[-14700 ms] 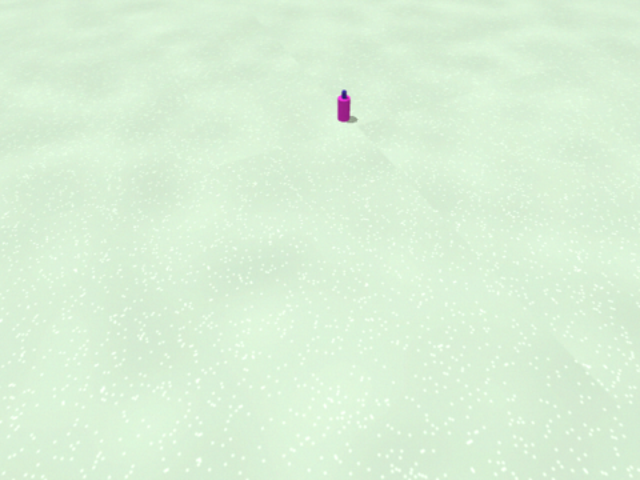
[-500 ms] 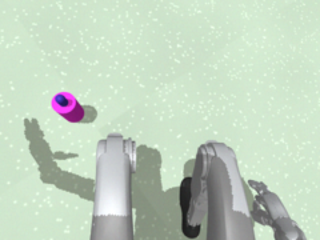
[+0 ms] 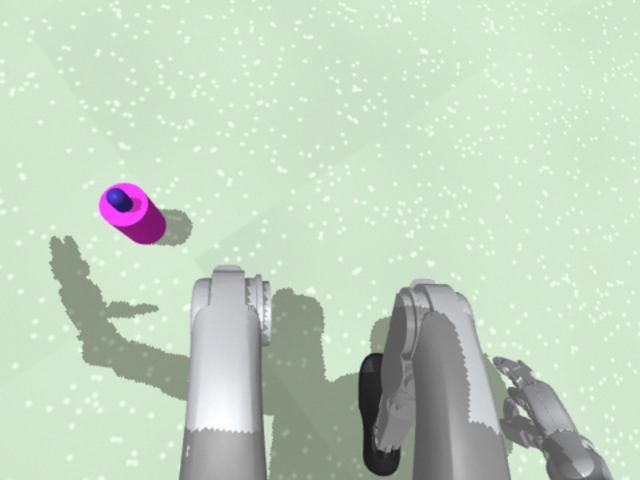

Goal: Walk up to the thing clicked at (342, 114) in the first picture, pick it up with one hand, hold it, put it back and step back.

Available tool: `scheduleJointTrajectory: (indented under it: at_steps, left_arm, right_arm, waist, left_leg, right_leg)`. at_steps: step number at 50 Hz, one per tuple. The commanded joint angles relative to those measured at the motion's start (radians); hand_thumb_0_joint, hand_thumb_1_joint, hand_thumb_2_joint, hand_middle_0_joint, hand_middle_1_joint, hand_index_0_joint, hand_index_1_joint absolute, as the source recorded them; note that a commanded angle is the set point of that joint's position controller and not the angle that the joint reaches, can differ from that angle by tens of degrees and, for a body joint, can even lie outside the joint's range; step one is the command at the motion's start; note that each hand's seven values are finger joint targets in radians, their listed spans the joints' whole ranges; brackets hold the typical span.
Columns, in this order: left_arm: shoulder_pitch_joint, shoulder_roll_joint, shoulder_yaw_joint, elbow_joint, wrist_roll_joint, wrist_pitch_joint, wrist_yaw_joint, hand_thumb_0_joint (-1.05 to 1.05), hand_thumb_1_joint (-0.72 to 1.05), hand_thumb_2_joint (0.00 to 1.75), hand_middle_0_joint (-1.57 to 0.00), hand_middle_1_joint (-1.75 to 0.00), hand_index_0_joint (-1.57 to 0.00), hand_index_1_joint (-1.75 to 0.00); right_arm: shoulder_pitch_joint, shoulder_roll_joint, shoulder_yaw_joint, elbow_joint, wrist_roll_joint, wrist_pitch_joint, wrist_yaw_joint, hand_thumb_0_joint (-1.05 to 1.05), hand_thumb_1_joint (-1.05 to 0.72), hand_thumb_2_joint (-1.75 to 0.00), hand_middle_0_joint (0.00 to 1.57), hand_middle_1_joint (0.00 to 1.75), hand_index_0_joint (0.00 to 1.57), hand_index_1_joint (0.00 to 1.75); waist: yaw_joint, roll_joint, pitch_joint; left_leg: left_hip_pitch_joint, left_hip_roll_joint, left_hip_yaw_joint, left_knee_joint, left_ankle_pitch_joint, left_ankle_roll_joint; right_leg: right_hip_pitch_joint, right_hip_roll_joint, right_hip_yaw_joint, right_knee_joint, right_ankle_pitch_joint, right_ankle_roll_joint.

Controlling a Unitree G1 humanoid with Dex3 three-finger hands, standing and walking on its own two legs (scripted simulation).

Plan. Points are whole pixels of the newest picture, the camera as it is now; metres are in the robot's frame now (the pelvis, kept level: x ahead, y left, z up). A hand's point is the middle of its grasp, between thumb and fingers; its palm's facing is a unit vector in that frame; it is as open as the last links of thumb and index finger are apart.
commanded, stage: go down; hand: left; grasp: from the side
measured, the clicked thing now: (132, 212) +0.42 +0.35 -0.27
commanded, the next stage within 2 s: none
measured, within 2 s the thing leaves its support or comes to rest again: neither
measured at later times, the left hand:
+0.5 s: hand out of the picture +0.30 +0.52 +0.03, palm faces +0.54 -0.84 -0.07, open 17.1 cm
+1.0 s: hand out of the picture +0.30 +0.52 +0.03, palm faces +0.53 -0.84 -0.06, open 17.1 cm
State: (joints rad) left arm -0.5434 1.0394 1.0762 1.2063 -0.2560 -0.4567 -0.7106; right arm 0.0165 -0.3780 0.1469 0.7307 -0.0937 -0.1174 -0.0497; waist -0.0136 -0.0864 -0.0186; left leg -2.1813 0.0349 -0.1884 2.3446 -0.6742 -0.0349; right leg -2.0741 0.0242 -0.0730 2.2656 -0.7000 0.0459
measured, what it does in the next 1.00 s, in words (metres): stands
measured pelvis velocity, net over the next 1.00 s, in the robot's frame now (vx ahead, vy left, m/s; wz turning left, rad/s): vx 0.00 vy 0.00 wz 0.00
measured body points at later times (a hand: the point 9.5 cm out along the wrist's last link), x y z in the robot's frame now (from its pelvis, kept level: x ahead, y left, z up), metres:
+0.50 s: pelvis +0.00 +0.00 +0.00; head +0.20 +0.11 +0.39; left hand +0.26 +0.56 +0.04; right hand +0.19 -0.26 -0.09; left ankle +0.09 +0.14 -0.32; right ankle +0.10 -0.13 -0.32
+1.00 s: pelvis +0.00 +0.00 +0.00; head +0.21 +0.10 +0.38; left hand +0.27 +0.56 +0.04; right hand +0.19 -0.27 -0.10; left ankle +0.09 +0.14 -0.32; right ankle +0.10 -0.13 -0.32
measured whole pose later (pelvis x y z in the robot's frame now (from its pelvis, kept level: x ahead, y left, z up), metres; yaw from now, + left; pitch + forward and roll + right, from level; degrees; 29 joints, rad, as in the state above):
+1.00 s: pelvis +0.00 +0.00 +0.00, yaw +0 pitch +28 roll -9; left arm -0.55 1.02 1.06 1.17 -0.24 -0.45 -0.70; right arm 0.02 -0.37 0.14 0.74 -0.10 -0.10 -0.04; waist -0.02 -0.08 -0.02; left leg -2.19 0.03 -0.19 2.36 -0.68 -0.03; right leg -2.08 0.02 -0.07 2.28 -0.70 0.05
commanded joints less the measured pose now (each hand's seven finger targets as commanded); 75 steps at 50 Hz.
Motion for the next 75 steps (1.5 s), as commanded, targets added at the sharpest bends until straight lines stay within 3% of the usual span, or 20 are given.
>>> scheduleJointTrajectory:
  at_steps: [1, 3, 5, 7, 10, 16, 19, 20, 25, 27, 31, 35, 38, 43, 48, 52, 63, 70, 73, 75]
  left_arm:
    - [-0.142, 0.503, 0.056, -0.208, -0.026, -0.057, 0.004, 0.00, -0.48, 0.10, -0.05, -0.08, -0.04, -0.09]
    - [-0.121, 0.486, 0.045, -0.188, -0.020, -0.045, 0.004, 0.00, -0.45, 0.10, -0.05, -0.08, -0.04, -0.09]
    - [-0.125, 0.536, 0.068, -0.247, -0.015, -0.038, 0.007, 0.00, -0.49, 0.09, -0.06, -0.08, -0.05, -0.09]
    - [-0.083, 0.460, 0.036, -0.213, -0.021, -0.022, 0.006, 0.00, -0.48, 0.08, -0.06, -0.07, -0.05, -0.08]
    - [-0.081, 0.467, 0.053, -0.259, -0.036, -0.018, 0.011, 0.00, -0.47, 0.08, -0.06, -0.07, -0.05, -0.08]
    - [-0.057, 0.400, 0.025, -0.243, -0.047, -0.032, 0.017, 0.00, -0.45, 0.08, -0.05, -0.07, -0.05, -0.08]
    - [-0.130, 0.468, 0.045, -0.317, -0.035, -0.052, 0.029, 0.00, -0.44, 0.10, -0.05, -0.09, -0.05, -0.09]
    - [-0.082, 0.390, 0.004, -0.241, -0.033, -0.045, 0.027, 0.00, -0.44, 0.10, -0.05, -0.09, -0.04, -0.09]
    - [-0.120, 0.449, 0.029, -0.289, -0.032, -0.055, 0.020, 0.00, -0.42, 0.09, -0.05, -0.07, -0.04, -0.07]
    - [-0.100, 0.406, 0.009, -0.255, -0.039, -0.058, 0.013, 0.00, -0.44, 0.08, -0.05, -0.07, -0.05, -0.08]
    - [-0.137, 0.472, 0.034, -0.281, -0.034, -0.064, 0.007, 0.00, -0.43, 0.08, -0.05, -0.08, -0.05, -0.08]
    - [-0.099, 0.419, 0.021, -0.197, -0.036, -0.049, 0.008, 0.00, -0.44, 0.10, -0.05, -0.08, -0.05, -0.09]
    - [-0.114, 0.477, 0.049, -0.229, -0.033, -0.053, 0.006, 0.00, -0.45, 0.08, -0.06, -0.07, -0.05, -0.08]
    - [-0.100, 0.443, 0.040, -0.199, -0.035, -0.049, 0.004, 0.00, -0.46, 0.09, -0.05, -0.08, -0.05, -0.09]
    - [-0.146, 0.499, 0.044, -0.266, -0.017, -0.053, 0.011, 0.00, -0.46, 0.08, -0.06, -0.08, -0.05, -0.09]
    - [-0.105, 0.442, 0.020, -0.226, -0.017, -0.037, 0.016, 0.00, -0.43, 0.09, -0.05, -0.08, -0.05, -0.08]
    - [-0.120, 0.469, 0.030, -0.243, -0.029, -0.053, 0.016, 0.00, -0.46, 0.08, -0.05, -0.09, -0.05, -0.09]
    - [-0.102, 0.444, 0.026, -0.170, -0.034, -0.059, -0.001, 0.00, -0.45, 0.09, -0.05, -0.09, -0.05, -0.09]
    - [-0.123, 0.508, 0.058, -0.211, -0.021, -0.064, 0.003, 0.00, -0.45, 0.09, -0.05, -0.09, -0.05, -0.09]
    - [-0.125, 0.478, 0.031, -0.212, -0.019, -0.061, 0.001, 0.00, -0.47, 0.10, -0.05, -0.10, -0.05, -0.10]
  right_arm:
    - [0.124, -0.257, -0.083, -0.033, 0.000, -0.016, -0.021, 0.00, -0.93, -0.91, 0.20, 0.30, 0.20, 0.30]
    - [0.130, -0.258, -0.083, -0.035, 0.002, -0.015, -0.019, 0.00, -0.93, -0.91, 0.20, 0.30, 0.20, 0.30]
    - [0.129, -0.259, -0.091, -0.036, 0.005, -0.011, -0.019, 0.00, -0.93, -0.91, 0.20, 0.30, 0.20, 0.30]
    - [0.131, -0.260, -0.092, -0.040, 0.008, -0.008, -0.018, 0.00, -0.94, -0.91, 0.20, 0.30, 0.20, 0.30]
    - [0.128, -0.262, -0.100, -0.044, 0.017, -0.009, -0.016, 0.00, -0.93, -0.91, 0.20, 0.30, 0.20, 0.30]
    - [0.120, -0.254, -0.104, -0.043, 0.022, -0.013, -0.014, 0.00, -0.93, -0.91, 0.20, 0.30, 0.20, 0.30]
    - [0.126, -0.247, -0.107, -0.040, 0.018, -0.013, -0.017, 0.00, -0.92, -0.91, 0.20, 0.30, 0.20, 0.30]
    - [0.123, -0.246, -0.103, -0.043, 0.018, -0.012, -0.016, 0.00, -0.92, -0.91, 0.20, 0.30, 0.20, 0.30]
    - [0.123, -0.252, -0.107, -0.037, 0.015, -0.011, -0.018, 0.00, -0.92, -0.91, 0.20, 0.30, 0.20, 0.30]
    - [0.114, -0.248, -0.104, -0.045, 0.015, -0.013, -0.016, 0.00, -0.93, -0.91, 0.20, 0.30, 0.20, 0.30]
    - [0.118, -0.255, -0.100, -0.037, 0.012, -0.012, -0.020, 0.00, -0.93, -0.91, 0.20, 0.30, 0.20, 0.30]
    - [0.122, -0.248, -0.089, -0.041, 0.011, -0.013, -0.018, 0.00, -0.93, -0.91, 0.20, 0.30, 0.20, 0.30]
    - [0.115, -0.258, -0.091, -0.043, 0.011, -0.009, -0.017, 0.00, -0.93, -0.91, 0.20, 0.30, 0.20, 0.30]
    - [0.122, -0.257, -0.087, -0.041, 0.007, -0.007, -0.014, 0.00, -0.93, -0.91, 0.20, 0.30, 0.20, 0.30]
    - [0.128, -0.256, -0.092, -0.041, 0.004, -0.005, -0.013, 0.00, -0.93, -0.91, 0.20, 0.30, 0.20, 0.30]
    - [0.131, -0.255, -0.094, -0.036, 0.009, -0.003, -0.011, 0.00, -0.93, -0.91, 0.20, 0.30, 0.20, 0.30]
    - [0.108, -0.253, -0.095, -0.054, 0.017, -0.004, -0.013, 0.00, -0.93, -0.91, 0.20, 0.30, 0.20, 0.30]
    - [0.118, -0.256, -0.085, -0.041, 0.009, -0.008, -0.013, 0.00, -0.92, -0.90, 0.20, 0.30, 0.20, 0.30]
    - [0.119, -0.260, -0.086, -0.041, 0.004, -0.002, -0.013, 0.00, -0.92, -0.90, 0.20, 0.30, 0.20, 0.30]
    - [0.116, -0.265, -0.088, -0.045, 0.005, -0.002, -0.011, 0.00, -0.92, -0.90, 0.20, 0.30, 0.20, 0.30]
  waist:
    - [0.047, 0.331, -0.626]
    - [0.043, 0.327, -0.628]
    - [0.073, 0.353, -0.664]
    - [0.059, 0.355, -0.644]
    - [0.073, 0.363, -0.636]
    - [0.051, 0.331, -0.605]
    - [0.057, 0.350, -0.630]
    - [0.039, 0.332, -0.601]
    - [0.054, 0.354, -0.617]
    - [0.048, 0.334, -0.593]
    - [0.050, 0.369, -0.626]
    - [0.037, 0.305, -0.592]
    - [0.059, 0.334, -0.612]
    - [0.044, 0.323, -0.629]
    - [0.054, 0.345, -0.654]
    - [0.051, 0.347, -0.627]
    - [0.048, 0.325, -0.592]
    - [0.033, 0.302, -0.582]
    - [0.054, 0.344, -0.618]
    - [0.045, 0.359, -0.624]
  left_leg:
    - [0.499, 0.014, 0.104, -0.313, 0.105, 0.047]
    - [0.498, 0.012, 0.101, -0.318, 0.120, 0.045]
    - [0.523, 0.013, 0.106, -0.327, 0.135, 0.043]
    - [0.536, 0.012, 0.095, -0.336, 0.147, 0.039]
    - [0.536, 0.011, 0.093, -0.343, 0.139, 0.037]
    - [0.519, 0.012, 0.082, -0.340, 0.124, 0.040]
    - [0.519, 0.013, 0.091, -0.344, 0.101, 0.043]
    - [0.517, 0.014, 0.084, -0.350, 0.094, 0.041]
    - [0.522, 0.015, 0.088, -0.353, 0.078, 0.041]
    - [0.501, 0.011, 0.096, -0.341, 0.075, 0.043]
    - [0.535, 0.013, 0.087, -0.347, 0.092, 0.039]
    - [0.480, 0.009, 0.096, -0.325, 0.123, 0.046]
    - [0.509, 0.012, 0.094, -0.325, 0.128, 0.042]
    - [0.528, 0.013, 0.092, -0.307, 0.164, 0.042]
    - [0.516, 0.014, 0.098, -0.319, 0.113, 0.044]
    - [0.519, 0.014, 0.092, -0.338, 0.101, 0.040]
    - [0.483, 0.011, 0.091, -0.341, 0.053, 0.047]
    - [0.471, 0.011, 0.098, -0.301, 0.122, 0.049]
    - [0.514, 0.012, 0.094, -0.310, 0.134, 0.043]
    - [0.539, 0.015, 0.086, -0.320, 0.130, 0.038]
  right_leg:
    - [0.238, 0.030, -0.066, -0.210, 0.089, -0.079]
    - [0.241, 0.029, -0.071, -0.205, 0.097, -0.080]
    - [0.243, 0.029, -0.064, -0.208, 0.105, -0.082]
    - [0.216, 0.029, -0.076, -0.197, 0.112, -0.085]
    - [0.197, 0.028, -0.077, -0.200, 0.108, -0.086]
    - [0.176, 0.027, -0.079, -0.193, 0.101, -0.085]
    - [0.201, 0.028, -0.069, -0.208, 0.084, -0.084]
    - [0.187, 0.027, -0.074, -0.204, 0.082, -0.084]
    - [0.196, 0.025, -0.069, -0.210, 0.078, -0.082]
    - [0.181, 0.027, -0.069, -0.213, 0.070, -0.082]
    - [0.187, 0.024, -0.071, -0.200, 0.084, -0.085]
    - [0.216, 0.026, -0.071, -0.208, 0.099, -0.081]
    - [0.200, 0.026, -0.071, -0.200, 0.100, -0.083]
    - [0.203, 0.028, -0.073, -0.192, 0.123, -0.082]
    - [0.225, 0.030, -0.071, -0.202, 0.091, -0.081]
    - [0.204, 0.029, -0.076, -0.198, 0.086, -0.083]
    - [0.191, 0.029, -0.073, -0.210, 0.054, -0.081]
    - [0.205, 0.030, -0.072, -0.199, 0.100, -0.080]
    - [0.206, 0.029, -0.075, -0.193, 0.105, -0.082]
    - [0.181, 0.029, -0.078, -0.184, 0.104, -0.085]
